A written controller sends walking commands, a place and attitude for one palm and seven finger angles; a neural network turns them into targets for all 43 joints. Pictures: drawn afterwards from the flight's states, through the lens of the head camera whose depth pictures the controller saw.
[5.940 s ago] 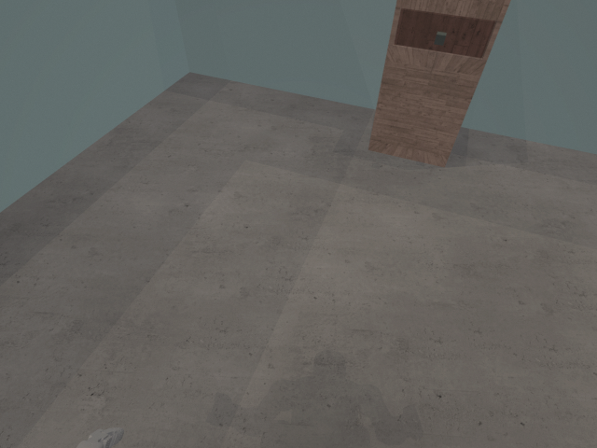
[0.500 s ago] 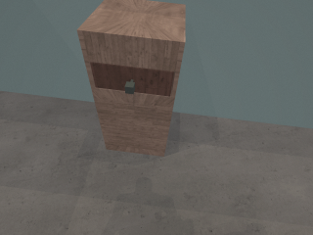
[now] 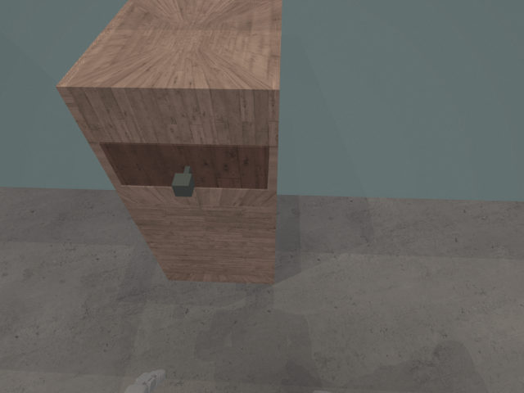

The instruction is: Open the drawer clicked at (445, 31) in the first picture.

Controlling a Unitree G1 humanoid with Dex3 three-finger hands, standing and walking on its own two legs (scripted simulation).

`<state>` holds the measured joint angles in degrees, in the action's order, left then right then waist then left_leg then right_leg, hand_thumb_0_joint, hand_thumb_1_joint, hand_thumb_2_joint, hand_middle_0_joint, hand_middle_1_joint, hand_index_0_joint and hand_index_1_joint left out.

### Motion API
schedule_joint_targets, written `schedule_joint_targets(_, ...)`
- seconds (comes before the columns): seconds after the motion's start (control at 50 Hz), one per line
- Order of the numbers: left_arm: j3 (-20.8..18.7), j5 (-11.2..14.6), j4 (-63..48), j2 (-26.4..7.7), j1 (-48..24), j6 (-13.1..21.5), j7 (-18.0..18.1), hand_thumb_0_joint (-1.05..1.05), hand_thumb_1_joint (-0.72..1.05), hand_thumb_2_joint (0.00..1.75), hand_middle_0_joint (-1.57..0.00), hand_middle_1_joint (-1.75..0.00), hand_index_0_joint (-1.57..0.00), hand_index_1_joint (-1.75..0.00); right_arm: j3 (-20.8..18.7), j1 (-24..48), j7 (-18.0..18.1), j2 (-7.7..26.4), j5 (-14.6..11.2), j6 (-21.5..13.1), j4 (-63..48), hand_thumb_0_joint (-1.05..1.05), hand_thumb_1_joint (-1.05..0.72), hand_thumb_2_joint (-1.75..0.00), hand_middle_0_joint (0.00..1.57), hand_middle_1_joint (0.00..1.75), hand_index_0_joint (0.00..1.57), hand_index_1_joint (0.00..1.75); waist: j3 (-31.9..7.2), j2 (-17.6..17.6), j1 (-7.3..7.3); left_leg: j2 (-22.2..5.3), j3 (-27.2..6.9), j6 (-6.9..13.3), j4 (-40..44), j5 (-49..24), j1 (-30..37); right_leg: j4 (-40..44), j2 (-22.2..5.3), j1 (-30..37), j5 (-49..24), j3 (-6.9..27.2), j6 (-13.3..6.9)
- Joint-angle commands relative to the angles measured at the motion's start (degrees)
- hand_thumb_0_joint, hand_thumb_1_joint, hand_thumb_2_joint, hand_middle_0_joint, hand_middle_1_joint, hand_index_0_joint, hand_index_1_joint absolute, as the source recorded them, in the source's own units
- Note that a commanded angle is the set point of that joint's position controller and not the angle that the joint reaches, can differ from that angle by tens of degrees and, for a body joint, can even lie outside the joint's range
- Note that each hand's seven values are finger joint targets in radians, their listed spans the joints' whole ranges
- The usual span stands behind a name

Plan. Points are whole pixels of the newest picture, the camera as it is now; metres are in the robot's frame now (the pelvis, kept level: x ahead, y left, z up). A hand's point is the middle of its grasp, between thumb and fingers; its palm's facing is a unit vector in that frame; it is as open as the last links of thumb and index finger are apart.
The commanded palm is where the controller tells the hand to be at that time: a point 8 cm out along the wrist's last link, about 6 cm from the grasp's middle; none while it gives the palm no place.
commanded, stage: come to a stop and stand still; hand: left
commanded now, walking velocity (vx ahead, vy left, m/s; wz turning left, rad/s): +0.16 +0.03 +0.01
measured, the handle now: (185, 179) +0.58 +0.20 -0.08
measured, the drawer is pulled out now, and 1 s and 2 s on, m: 0.00 0.00 0.00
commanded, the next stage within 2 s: look again from close up in 1.78 s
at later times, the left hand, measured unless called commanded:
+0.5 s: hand out of the picture +0.09 +0.21 -0.16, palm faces +0.02 -0.97 -0.22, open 7.3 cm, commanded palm none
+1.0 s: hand out of the picture +0.05 +0.15 -0.13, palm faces +0.07 -0.96 -0.27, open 7.3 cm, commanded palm none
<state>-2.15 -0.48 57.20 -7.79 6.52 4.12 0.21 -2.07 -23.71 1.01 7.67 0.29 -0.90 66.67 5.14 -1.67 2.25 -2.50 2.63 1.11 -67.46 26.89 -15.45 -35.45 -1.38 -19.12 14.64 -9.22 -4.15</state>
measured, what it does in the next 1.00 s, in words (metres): steps on the spot: left foot, then right foot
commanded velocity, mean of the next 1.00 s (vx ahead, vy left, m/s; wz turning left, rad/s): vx -0.04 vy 0.05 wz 0.00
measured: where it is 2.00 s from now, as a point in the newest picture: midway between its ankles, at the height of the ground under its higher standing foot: outside the picture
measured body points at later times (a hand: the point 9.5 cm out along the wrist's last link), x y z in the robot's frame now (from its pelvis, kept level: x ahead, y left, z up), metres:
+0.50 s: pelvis +0.06 +0.02 +0.01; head +0.11 +0.02 +0.46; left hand +0.09 +0.26 -0.15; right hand +0.16 -0.20 -0.14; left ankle +0.14 +0.15 -0.72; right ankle +0.02 -0.09 -0.68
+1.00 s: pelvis +0.04 -0.04 +0.02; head +0.07 -0.07 +0.47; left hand +0.05 +0.20 -0.11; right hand +0.05 -0.28 -0.15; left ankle +0.00 +0.12 -0.67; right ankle +0.02 -0.12 -0.72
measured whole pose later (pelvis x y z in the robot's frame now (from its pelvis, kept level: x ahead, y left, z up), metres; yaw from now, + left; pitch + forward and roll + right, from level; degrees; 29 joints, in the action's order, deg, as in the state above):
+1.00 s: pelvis +0.04 -0.04 +0.02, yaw -1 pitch +1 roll +3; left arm -2.0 -1.2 59.6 -7.8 15.7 0.9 1.9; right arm -3.0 -14.7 0.8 13.4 0.7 3.6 61.8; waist 2.8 -1.5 -2.0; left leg -0.8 1.2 -2.5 -45.0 23.6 -18.3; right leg -23.5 -2.4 -10.6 14.1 -4.4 -2.9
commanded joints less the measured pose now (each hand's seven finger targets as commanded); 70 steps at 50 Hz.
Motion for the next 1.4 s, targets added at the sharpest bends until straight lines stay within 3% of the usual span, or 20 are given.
schedule_joint_targets(0.0,-1.3,-0.5,1.1,-6.8,7.7,-0.1,1.3,0.0,0.9,0.9,-0.2,-0.3,-0.2,-0.3,-0.6,-0.2,-0.4,1.4,0.9,-0.3,-4.8,0.0,-0.9,-0.9,0.2,0.3,0.2,0.3,-0.7,4.0,-1.23,-5.1,-2.3,-1.1,0.0,-7.0,-9.8,22.9,-16.8,1.3,-14.5,14.4,-5.1)
schedule_joint_targets(0.06,-1.3,-0.9,1.1,-5.9,7.7,0.0,1.2,0.0,0.9,0.9,-0.2,-0.3,-0.2,-0.3,-0.6,-1.3,-0.7,0.4,1.0,0.7,-4.9,0.0,-0.9,-0.9,0.2,0.3,0.2,0.3,-1.7,7.5,0.44,-4.6,0.3,-2.2,10.4,-9.4,-6.6,23.9,-13.6,-1.5,-14.6,9.2,-4.8)
schedule_joint_targets(0.14,-0.9,-0.9,1.5,-7.1,7.9,-0.9,1.2,0.0,0.9,0.9,-0.2,-0.3,-0.2,-0.3,0.3,3.5,-0.4,0.8,0.4,0.3,-6.2,0.0,-0.9,-0.9,0.2,0.3,0.2,0.3,-4.2,8.3,-1.24,-2.6,1.2,-3.4,25.1,-11.3,-3.9,19.0,-12.3,4.9,-27.6,8.0,-4.8)
schedule_joint_targets(0.22,-0.9,-0.2,2.1,-8.7,8.3,-2.8,1.9,0.0,0.9,0.9,-0.2,-0.3,-0.2,-0.3,0.0,4.8,0.1,4.3,0.1,0.3,-6.2,0.0,-0.9,-0.9,0.2,0.3,0.2,0.3,-6.6,6.3,-0.97,-1.9,0.5,-3.4,41.6,-27.0,6.8,10.0,-9.3,5.6,-24.6,6.6,-0.5)
schedule_joint_targets(0.26,-0.5,0.2,1.5,-6.1,12.0,-3.8,2.3,0.0,0.9,0.9,-0.2,-0.3,-0.2,-0.3,-0.8,5.4,0.6,9.9,0.4,-0.3,-7.4,0.0,-0.9,-0.9,0.2,0.3,0.2,0.3,-8.0,-5.9,-2.53,-12.8,-8.0,1.6,42.8,-55.2,10.1,4.7,-4.1,3.0,-6.6,4.9,3.9)
schedule_joint_targets(0.34,-0.5,0.0,1.8,-6.9,12.2,-5.7,2.1,0.0,0.9,0.9,-0.2,-0.3,-0.2,-0.3,-1.5,9.9,1.8,11.6,0.6,1.1,-8.7,0.0,-0.9,-0.9,0.2,0.3,0.2,0.3,-3.6,-13.6,-2.35,-17.6,-11.4,8.3,49.3,-55.3,4.6,-10.5,-1.4,0.9,16.5,5.8,4.9)
schedule_joint_targets(0.38,-1.2,-0.2,0.9,-7.4,12.2,-6.3,2.0,0.0,0.9,0.9,-0.2,-0.3,-0.2,-0.3,-2.1,10.6,2.3,12.2,0.9,1.6,-9.5,0.0,-0.9,-0.9,0.2,0.3,0.2,0.3,-6.1,-11.0,-1.84,-19.0,-10.8,10.4,47.4,-58.1,7.0,-19.0,-1.4,-2.5,18.8,8.8,4.8)
schedule_joint_targets(0.5,-1.7,-0.2,-1.4,-5.9,11.4,-6.5,1.4,0.0,0.9,0.9,-0.2,-0.3,-0.2,-0.3,-3.7,13.9,1.8,13.7,1.2,2.3,-11.6,0.0,-0.9,-0.9,0.2,0.3,0.2,0.3,-12.4,-7.0,-1.72,-17.4,-8.3,9.3,45.2,-46.1,9.4,-14.9,-1.3,-1.7,15.4,8.5,5.4)
schedule_joint_targets(0.56,-1.7,-0.4,-0.1,-5.2,15.8,-5.9,1.2,0.0,0.9,0.9,-0.2,-0.3,-0.2,-0.3,-3.4,16.3,0.9,12.5,1.0,2.6,-12.1,0.0,-0.9,-0.9,0.2,0.3,0.2,0.3,-11.1,-6.5,-3.99,-13.0,-6.0,5.5,44.5,-24.7,0.1,2.6,-0.5,9.0,4.2,5.6,5.2)
schedule_joint_targets(0.58,-1.7,-0.9,0.6,-6.6,17.7,-5.6,1.3,0.0,0.9,0.9,-0.2,-0.3,-0.2,-0.3,-3.2,15.9,0.5,10.5,0.6,2.9,-12.1,0.0,-0.9,-0.9,0.2,0.3,0.2,0.3,-10.1,-1.2,-4.57,-8.5,-3.6,2.6,41.6,-13.6,-4.2,11.4,-1.4,12.8,-0.2,6.6,5.1)
schedule_joint_targets(0.62,-1.8,-1.4,-1.2,-13.4,12.4,-4.7,1.6,0.0,0.9,0.9,-0.2,-0.3,-0.2,-0.3,-1.8,17.8,-0.5,4.9,0.2,3.5,-14.1,0.0,-0.9,-0.9,0.2,0.3,0.2,0.3,-2.6,18.2,-4.38,0.1,-0.3,-2.5,26.9,1.5,-10.0,26.9,-18.4,0.8,14.8,28.5,-1.8)
schedule_joint_targets(0.66,-2.0,-1.4,-3.0,-13.1,6.8,-4.5,1.9,0.0,0.9,0.9,-0.2,-0.3,-0.2,-0.3,-2.1,18.2,-1.1,6.1,0.8,4.0,-13.3,0.0,-0.9,-0.9,0.2,0.3,0.2,0.3,1.6,14.3,-3.47,-1.2,-3.9,-1.7,20.7,-1.3,-8.6,30.0,-17.5,-6.9,24.9,28.2,-3.1)
schedule_joint_targets(0.78,-1.8,-0.8,-1.1,-11.0,10.2,-2.9,1.6,0.0,0.9,0.9,-0.2,-0.3,-0.2,-0.3,-1.7,10.8,-1.3,7.5,1.0,2.5,-8.6,0.0,-0.9,-0.9,0.2,0.3,0.2,0.3,0.3,6.6,-3.87,-0.2,-2.7,-2.8,18.1,-9.0,-12.3,23.6,-15.2,9.4,-1.7,20.2,-3.0)
schedule_joint_targets(0.94,-2.6,-1.0,2.0,-11.9,16.1,-3.0,2.5,0.0,0.9,0.9,-0.2,-0.3,-0.2,-0.3,-1.0,12.7,-0.2,7.2,0.2,2.4,-10.3,0.0,-0.9,-0.9,0.2,0.3,0.2,0.3,-6.7,9.7,-6.55,0.4,-2.5,-3.8,23.8,-1.5,-12.2,15.4,-18.6,23.2,-35.2,20.0,-6.9)
schedule_joint_targets(1.02,-2.2,-1.1,2.3,-12.0,12.4,-3.4,2.4,0.0,0.9,0.9,-0.2,-0.3,-0.2,-0.3,-0.6,10.7,-0.1,6.4,-0.1,2.3,-9.2,0.0,-0.9,-0.9,0.2,0.3,0.2,0.3,-7.0,12.2,-4.63,1.2,-0.9,-3.2,32.0,-4.8,-3.0,15.5,-16.0,16.3,-30.6,16.8,-5.1)
schedule_joint_targets(1.08,-1.7,-0.4,2.5,-10.4,8.8,-4.0,2.1,0.0,0.9,0.9,-0.2,-0.3,-0.2,-0.3,-0.2,5.7,0.1,6.4,0.1,1.4,-6.5,0.0,-0.9,-0.9,0.2,0.3,0.2,0.3,-6.3,10.8,-1.74,0.9,0.2,-2.6,45.9,-18.3,10.3,12.0,-10.5,7.0,-16.3,12.4,-0.1)
schedule_joint_targets(1.12,-0.7,0.0,2.8,-6.6,11.2,-4.4,1.8,0.0,0.9,0.9,-0.2,-0.3,-0.2,-0.3,-0.5,6.9,0.5,10.8,0.5,0.5,-6.8,0.0,-0.9,-0.9,0.2,0.3,0.2,0.3,-6.9,-2.4,-3.15,-8.6,-8.9,1.3,47.4,-27.4,11.6,8.5,-4.7,2.8,-2.4,8.0,3.7)
schedule_joint_targets(1.14,-0.4,-0.3,3.2,-5.8,11.3,-4.6,1.7,0.0,0.9,0.9,-0.2,-0.3,-0.2,-0.3,-0.6,8.8,0.6,11.8,0.6,0.9,-7.3,0.0,-0.9,-0.9,0.2,0.3,0.2,0.3,-4.7,-3.3,-3.72,-11.2,-10.3,3.2,49.8,-21.6,6.0,8.6,-3.6,5.2,2.9,6.2,4.6)
schedule_joint_targets(1.18,-0.1,-0.6,4.1,-5.6,11.1,-4.2,1.5,0.0,0.9,0.9,-0.2,-0.3,-0.2,-0.3,0.0,11.4,0.7,10.0,0.6,1.0,-7.3,0.0,-0.9,-0.9,0.2,0.3,0.2,0.3,0.3,2.6,-4.17,-6.7,-6.0,1.2,47.9,-17.2,1.8,13.0,-3.9,5.4,-4.3,8.1,4.2)
schedule_joint_targets(1.38,0.6,-0.3,6.8,-7.1,10.8,-4.1,1.6,0.0,0.9,0.9,-0.2,-0.3,-0.2,-0.3,1.1,9.2,1.1,7.9,0.2,-0.1,-4.7,0.0,-0.9,-0.9,0.2,0.3,0.2,0.3,-2.7,-1.4,-3.11,-4.8,-4.1,-0.2,48.1,-27.1,6.4,14.4,-5.4,10.3,-9.2,8.0,4.8)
